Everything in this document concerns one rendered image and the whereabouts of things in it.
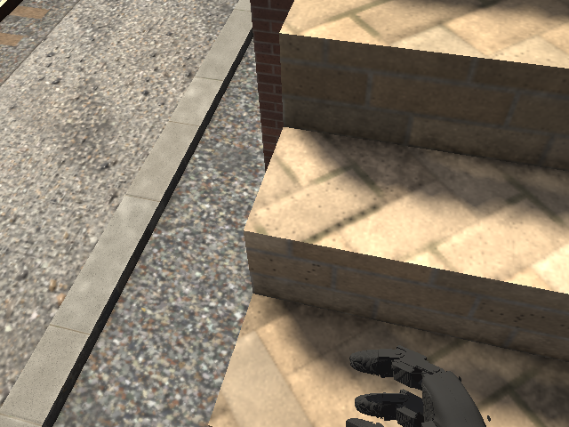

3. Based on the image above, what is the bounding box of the robot right hand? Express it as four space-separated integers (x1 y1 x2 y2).
346 345 491 427

